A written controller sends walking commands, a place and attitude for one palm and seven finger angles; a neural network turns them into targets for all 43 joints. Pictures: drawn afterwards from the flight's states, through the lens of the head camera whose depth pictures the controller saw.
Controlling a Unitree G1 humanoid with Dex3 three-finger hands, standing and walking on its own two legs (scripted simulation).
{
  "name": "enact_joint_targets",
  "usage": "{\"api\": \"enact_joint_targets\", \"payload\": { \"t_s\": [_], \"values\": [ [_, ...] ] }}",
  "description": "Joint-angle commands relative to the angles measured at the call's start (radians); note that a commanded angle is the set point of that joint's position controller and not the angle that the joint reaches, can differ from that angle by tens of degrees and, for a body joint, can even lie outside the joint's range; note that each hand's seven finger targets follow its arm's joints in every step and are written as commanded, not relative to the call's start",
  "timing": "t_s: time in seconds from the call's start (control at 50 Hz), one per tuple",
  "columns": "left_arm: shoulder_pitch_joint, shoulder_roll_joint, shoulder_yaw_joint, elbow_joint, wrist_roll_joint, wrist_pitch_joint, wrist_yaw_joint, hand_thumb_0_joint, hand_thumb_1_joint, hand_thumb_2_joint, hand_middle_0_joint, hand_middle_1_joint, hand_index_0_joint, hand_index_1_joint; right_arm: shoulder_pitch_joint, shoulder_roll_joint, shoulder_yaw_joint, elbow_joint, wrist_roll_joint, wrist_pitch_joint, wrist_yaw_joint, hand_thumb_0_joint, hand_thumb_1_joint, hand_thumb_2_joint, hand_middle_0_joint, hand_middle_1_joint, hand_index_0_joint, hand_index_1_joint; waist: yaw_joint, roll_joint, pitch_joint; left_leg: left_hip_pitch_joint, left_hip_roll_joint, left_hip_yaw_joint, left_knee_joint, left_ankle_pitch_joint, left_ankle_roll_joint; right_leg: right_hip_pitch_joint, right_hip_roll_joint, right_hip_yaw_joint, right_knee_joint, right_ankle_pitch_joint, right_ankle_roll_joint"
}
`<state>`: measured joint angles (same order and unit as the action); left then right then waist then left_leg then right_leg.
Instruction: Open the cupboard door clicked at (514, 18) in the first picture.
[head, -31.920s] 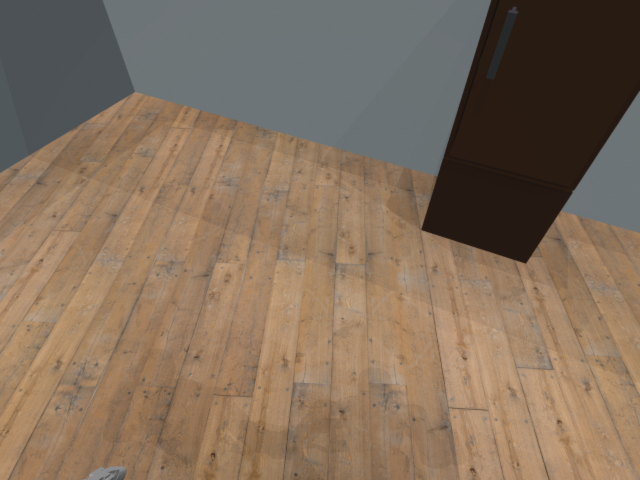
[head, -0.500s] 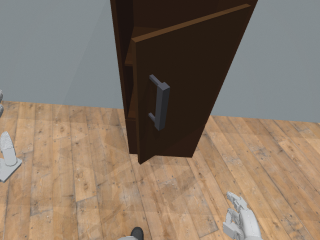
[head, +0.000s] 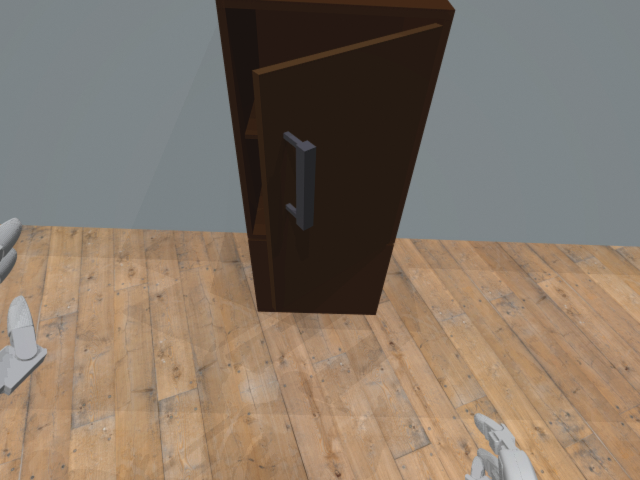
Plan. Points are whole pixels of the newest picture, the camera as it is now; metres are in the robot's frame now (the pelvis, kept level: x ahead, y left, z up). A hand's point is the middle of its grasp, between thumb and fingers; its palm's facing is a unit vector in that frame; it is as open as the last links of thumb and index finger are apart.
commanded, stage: stop stepping back and stand still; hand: left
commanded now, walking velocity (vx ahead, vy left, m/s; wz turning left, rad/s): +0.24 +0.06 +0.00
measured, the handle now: (297, 182) +0.58 +0.07 +0.06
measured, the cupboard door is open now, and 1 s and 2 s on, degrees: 39 39 39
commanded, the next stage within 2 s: let the arm hang, fingers relaxed in 0.46 s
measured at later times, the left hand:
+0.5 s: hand out of the picture +0.15 +0.27 +0.16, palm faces +0.47 -0.75 -0.46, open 7.4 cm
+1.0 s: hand out of the picture -0.06 +0.19 -0.17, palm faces +0.17 -0.96 -0.23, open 7.0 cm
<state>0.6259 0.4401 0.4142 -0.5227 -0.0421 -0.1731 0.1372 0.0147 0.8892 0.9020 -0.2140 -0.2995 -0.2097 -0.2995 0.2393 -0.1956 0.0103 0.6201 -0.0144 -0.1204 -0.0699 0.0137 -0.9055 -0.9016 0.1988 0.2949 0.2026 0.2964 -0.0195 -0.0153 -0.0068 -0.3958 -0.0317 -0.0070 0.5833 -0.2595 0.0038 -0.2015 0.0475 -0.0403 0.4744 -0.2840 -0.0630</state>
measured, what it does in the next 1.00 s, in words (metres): steps on the spot: left foot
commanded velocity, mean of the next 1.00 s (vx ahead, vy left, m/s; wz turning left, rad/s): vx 0.05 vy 0.00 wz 0.00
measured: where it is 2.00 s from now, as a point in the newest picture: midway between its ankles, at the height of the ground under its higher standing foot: outside the picture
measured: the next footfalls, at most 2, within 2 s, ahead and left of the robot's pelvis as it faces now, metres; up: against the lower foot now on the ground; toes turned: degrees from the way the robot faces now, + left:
left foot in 0.18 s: -0.03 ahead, +0.12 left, +0.00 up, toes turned +7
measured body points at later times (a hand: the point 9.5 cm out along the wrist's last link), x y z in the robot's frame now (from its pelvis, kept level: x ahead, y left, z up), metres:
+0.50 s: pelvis -0.03 +0.01 -0.01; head -0.04 +0.00 +0.44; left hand +0.12 +0.31 +0.19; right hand +0.12 -0.21 -0.10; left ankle -0.02 +0.13 -0.72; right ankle -0.02 -0.07 -0.74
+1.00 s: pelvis -0.05 -0.01 +0.00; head -0.03 +0.00 +0.45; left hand -0.07 +0.24 -0.16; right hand -0.01 -0.24 -0.16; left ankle -0.07 +0.11 -0.74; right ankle -0.03 -0.08 -0.74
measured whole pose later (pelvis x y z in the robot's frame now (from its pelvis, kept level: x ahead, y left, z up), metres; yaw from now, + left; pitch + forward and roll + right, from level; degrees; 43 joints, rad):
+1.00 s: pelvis -0.05 -0.01 +0.00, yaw +8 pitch -2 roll +0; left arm 0.26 0.20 0.03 1.03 0.01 0.01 0.02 -0.03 0.99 0.90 -0.21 -0.30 -0.20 -0.30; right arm 0.25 -0.18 -0.02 1.06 -0.02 0.03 -0.03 0.01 -0.91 -0.90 0.20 0.29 0.20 0.30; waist 0.00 0.00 0.08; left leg -0.21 0.00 -0.02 0.51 -0.26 0.00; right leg -0.22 0.06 -0.05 0.48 -0.23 -0.07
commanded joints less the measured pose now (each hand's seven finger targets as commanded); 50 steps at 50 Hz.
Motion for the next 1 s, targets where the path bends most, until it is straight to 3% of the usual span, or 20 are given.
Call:
{"api": "enact_joint_targets", "payload": {
  "t_s": [0.0,0.12,0.18,0.22,0.24,0.32,0.36,0.42,0.48,0.52,0.54,0.58,0.62,0.68,0.72,0.76,0.78,0.84,0.92,0.98],
  "values": [
    [-0.189,0.158,0.118,-0.126,0.006,-0.074,0.039,0.0,0.9,0.9,-0.2,-0.3,-0.2,-0.3,-0.086,-0.134,-0.047,-0.107,-0.003,-0.042,-0.01,0.0,-0.9,-0.9,0.2,0.3,0.2,0.3,-0.013,-0.073,0.019,-0.079,0.064,-0.027,0.385,-0.103,-0.009,-0.176,-0.345,0.377,-0.315,-0.371,-0.11],
    [-0.233,0.127,0.069,-0.084,0.031,-0.087,0.047,0.0,0.9,0.9,-0.2,-0.3,-0.2,-0.3,-0.084,-0.128,-0.042,-0.101,-0.001,-0.079,-0.039,0.0,-0.9,-0.9,0.2,0.3,0.2,0.3,0.008,-0.015,0.028,0.181,0.042,0.076,-0.102,-0.132,0.041,-0.192,-0.231,0.219,-0.205,-0.358,-0.041],
    [-0.18,0.143,0.107,-0.168,0.017,-0.106,0.051,0.0,0.9,0.9,-0.2,-0.3,-0.2,-0.3,-0.088,-0.162,-0.053,-0.137,0.007,-0.085,-0.033,0.0,-0.9,-0.9,0.2,0.3,0.2,0.3,0.018,0.153,-0.012,0.181,0.206,-0.187,-0.261,-0.1,0.103,-0.125,-0.066,0.076,0.069,-0.07,0.044],
    [-0.181,0.149,0.126,-0.161,0.033,-0.104,0.044,0.0,0.9,0.9,-0.2,-0.3,-0.2,-0.3,-0.1,-0.134,-0.041,-0.119,0.008,-0.081,-0.027,0.0,-0.9,-0.9,0.2,0.3,0.2,0.3,0.006,0.271,0.033,-0.004,0.292,-0.311,-0.442,-0.473,0.137,-0.08,-0.027,-0.003,0.257,-0.147,0.072],
    [-0.203,0.145,0.122,-0.164,0.041,-0.102,0.046,0.0,0.9,0.9,-0.2,-0.3,-0.2,-0.3,-0.105,-0.125,-0.041,-0.124,0.006,-0.087,-0.026,0.0,-0.9,-0.9,0.2,0.3,0.2,0.3,0.002,0.243,0.07,-0.037,0.304,-0.322,-0.446,-0.475,0.153,-0.087,-0.035,0.003,0.298,-0.13,0.07],
    [-0.152,0.124,0.103,-0.141,0.036,-0.099,0.045,0.0,0.9,0.9,-0.2,-0.3,-0.2,-0.3,-0.092,-0.137,-0.043,-0.11,0.004,-0.103,-0.017,0.0,-0.9,-0.9,0.2,0.3,0.2,0.3,0.01,0.175,0.029,0.024,0.236,-0.156,-0.297,-0.209,0.106,0.014,-0.033,-0.031,0.052,-0.067,0.066],
    [-0.116,0.135,0.116,-0.106,0.03,-0.096,0.038,0.0,0.9,0.9,-0.2,-0.3,-0.2,-0.3,-0.088,-0.137,-0.043,-0.109,0.003,-0.094,-0.013,0.0,-0.9,-0.9,0.2,0.3,0.2,0.3,0.005,0.119,0.005,-0.002,0.157,-0.07,-0.186,-0.122,0.064,0.071,-0.07,0.058,-0.06,0.001,0.033],
    [-0.138,0.142,0.115,-0.097,0.007,-0.089,0.029,0.0,0.9,0.9,-0.2,-0.3,-0.2,-0.3,-0.079,-0.121,-0.057,-0.103,0.013,-0.08,0.0,0.0,-0.9,-0.9,0.2,0.3,0.2,0.3,0.013,-0.148,-0.024,-0.028,0.042,0.035,0.158,-0.119,0.013,0.0,-0.279,0.421,-0.23,-0.186,-0.076],
    [-0.184,0.141,0.115,-0.101,0.01,-0.094,0.035,0.0,0.9,0.9,-0.2,-0.3,-0.2,-0.3,-0.095,-0.112,-0.043,-0.101,0.013,-0.072,0.004,0.0,-0.9,-0.9,0.2,0.3,0.2,0.3,0.014,-0.072,0.004,-0.054,0.069,-0.011,0.227,-0.162,0.008,0.008,-0.337,0.365,-0.198,0.061,-0.125],
    [-0.178,0.14,0.124,-0.106,0.011,-0.1,0.039,0.0,0.9,0.9,-0.2,-0.3,-0.2,-0.3,-0.096,-0.102,-0.03,-0.101,0.007,-0.072,-0.003,0.0,-0.9,-0.9,0.2,0.3,0.2,0.3,0.004,-0.068,-0.026,0.097,0.062,0.027,-0.017,-0.046,0.015,-0.007,-0.258,0.219,-0.129,0.141,-0.062],
    [-0.237,-0.081,-0.278,0.646,0.107,0.089,-0.102,0.0,0.9,0.9,-0.2,-0.3,-0.2,-0.3,-0.045,-0.223,-0.091,0.16,-0.001,-0.063,0.092,0.0,-0.9,-0.9,0.2,0.3,0.2,0.3,-0.062,0.017,0.008,0.113,0.11,-0.04,0.076,0.218,0.033,-0.186,-0.262,0.072,0.101,0.365,-0.022],
    [-0.177,-0.172,-0.305,0.701,0.077,0.181,-0.123,0.0,0.9,0.9,-0.2,-0.3,-0.2,-0.3,-0.016,-0.197,-0.082,0.121,-0.007,0.024,0.071,0.0,-0.9,-0.9,0.2,0.3,0.2,0.3,0.002,0.14,-0.051,0.085,0.263,-0.248,-0.104,0.431,0.133,-0.189,-0.083,0.004,0.317,-0.016,0.053],
    [-0.275,-0.165,-0.316,0.748,0.077,0.183,-0.127,0.0,0.9,0.9,-0.2,-0.3,-0.2,-0.3,-0.022,-0.209,-0.062,0.084,-0.034,0.047,0.056,0.0,-0.9,-0.9,0.2,0.3,0.2,0.3,-0.006,0.039,-0.024,0.06,0.326,-0.39,-0.177,0.52,0.222,-0.244,-0.049,0.059,0.457,-0.248,0.067],
    [-0.345,-0.116,-0.325,0.954,0.066,0.166,-0.117,0.0,0.9,0.9,-0.2,-0.3,-0.2,-0.3,-0.048,-0.216,-0.06,0.11,-0.042,0.065,0.048,0.0,-0.9,-0.9,0.2,0.3,0.2,0.3,0.021,0.038,-0.096,0.211,0.291,-0.306,-0.104,0.865,0.21,-0.178,-0.065,0.099,0.334,-0.164,0.067],
    [-0.284,-0.078,-0.329,1.124,0.067,0.158,-0.115,0.0,0.9,0.9,-0.2,-0.3,-0.2,-0.3,-0.107,-0.183,-0.047,0.144,-0.018,0.084,0.049,0.0,-0.9,-0.9,0.2,0.3,0.2,0.3,0.069,0.005,-0.116,0.091,0.156,-0.155,-0.034,0.535,0.094,0.084,-0.094,0.158,0.036,0.218,0.055],
    [-0.336,-0.013,-0.343,1.236,0.069,0.147,-0.115,0.0,0.9,0.9,-0.2,-0.3,-0.2,-0.3,-0.065,-0.113,-0.038,0.186,0.001,0.11,0.053,0.0,-0.9,-0.9,0.2,0.3,0.2,0.3,0.021,-0.191,-0.063,0.047,0.009,-0.015,0.053,-0.086,-0.004,0.046,-0.301,0.385,-0.135,0.371,-0.027],
    [-0.359,-0.031,-0.349,1.285,0.066,0.143,-0.115,0.0,0.9,0.9,-0.2,-0.3,-0.2,-0.3,-0.073,-0.122,-0.044,0.223,-0.005,0.122,0.05,0.0,-0.9,-0.9,0.2,0.3,0.2,0.3,0.023,-0.162,-0.019,0.05,0.018,-0.025,0.109,-0.186,-0.003,0.019,-0.309,0.402,-0.156,0.415,-0.054],
    [-0.377,-0.095,-0.334,1.378,0.068,0.141,-0.108,0.0,0.9,0.9,-0.2,-0.3,-0.2,-0.3,-0.01,-0.085,-0.056,0.299,-0.004,0.13,0.038,0.0,-0.9,-0.9,0.2,0.3,0.2,0.3,-0.004,0.017,-0.037,0.108,0.038,-0.021,0.086,-0.131,0.0,0.061,-0.274,0.32,-0.121,0.493,-0.1],
    [-0.389,-0.147,-0.366,1.475,0.052,0.154,-0.107,0.0,0.9,0.9,-0.2,-0.3,-0.2,-0.3,0.046,-0.062,-0.038,0.383,-0.007,0.128,0.036,0.0,-0.9,-0.9,0.2,0.3,0.2,0.3,-0.004,0.057,-0.016,0.254,0.101,-0.062,-0.157,0.144,0.026,-0.008,-0.157,0.185,-0.132,0.249,-0.008],
    [-0.385,-0.146,-0.375,1.544,0.049,0.169,-0.109,0.0,0.9,0.9,-0.2,-0.3,-0.2,-0.3,0.047,-0.061,-0.03,0.431,-0.007,0.129,0.035,0.0,-0.9,-0.9,0.2,0.3,0.2,0.3,0.01,0.112,0.042,0.188,0.122,-0.094,-0.225,0.078,0.035,0.011,-0.128,0.159,-0.165,0.082,0.008]
  ]
}}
